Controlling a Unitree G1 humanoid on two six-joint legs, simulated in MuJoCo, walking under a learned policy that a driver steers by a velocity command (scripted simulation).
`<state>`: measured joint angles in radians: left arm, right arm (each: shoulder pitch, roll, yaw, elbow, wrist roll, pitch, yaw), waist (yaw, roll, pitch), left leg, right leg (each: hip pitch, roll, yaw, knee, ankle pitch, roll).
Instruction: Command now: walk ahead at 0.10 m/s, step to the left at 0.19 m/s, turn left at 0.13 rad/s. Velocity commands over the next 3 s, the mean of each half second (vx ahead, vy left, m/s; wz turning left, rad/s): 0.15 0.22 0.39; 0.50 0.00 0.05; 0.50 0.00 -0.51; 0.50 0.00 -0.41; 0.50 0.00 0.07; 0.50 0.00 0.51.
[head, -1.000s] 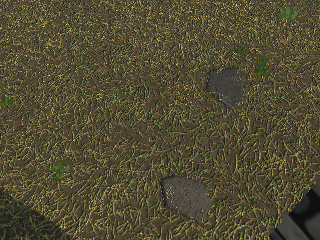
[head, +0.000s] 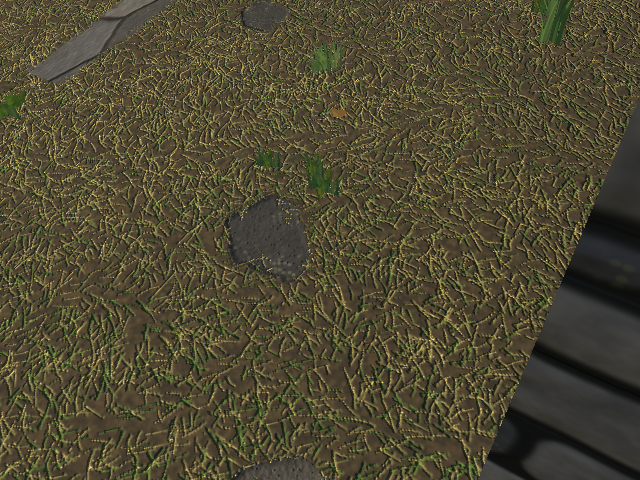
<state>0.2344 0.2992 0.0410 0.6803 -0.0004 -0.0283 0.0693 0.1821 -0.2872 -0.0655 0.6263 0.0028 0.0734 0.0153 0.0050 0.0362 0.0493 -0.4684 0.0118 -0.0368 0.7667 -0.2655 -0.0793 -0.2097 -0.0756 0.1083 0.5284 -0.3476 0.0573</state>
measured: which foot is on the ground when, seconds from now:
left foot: up 0.00-0.06, down 0.08-0.44, up 0.46-0.74, down 0.76-1.00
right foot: down 0.00-0.08, up 0.10-0.40, down 0.42-0.78, up 0.80-1.00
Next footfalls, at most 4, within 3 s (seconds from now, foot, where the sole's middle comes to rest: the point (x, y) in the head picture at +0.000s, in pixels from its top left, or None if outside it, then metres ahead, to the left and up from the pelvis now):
0.08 left None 0.09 0.16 -0.77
0.42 right None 0.20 0.05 -0.77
0.76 left None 0.26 0.38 -0.77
1.28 right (238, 399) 0.63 0.28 -0.77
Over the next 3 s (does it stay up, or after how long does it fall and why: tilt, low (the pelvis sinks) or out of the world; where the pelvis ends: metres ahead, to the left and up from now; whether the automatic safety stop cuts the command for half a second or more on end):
stays up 1.34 0.28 0.01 its command is cut before an obstacle from the start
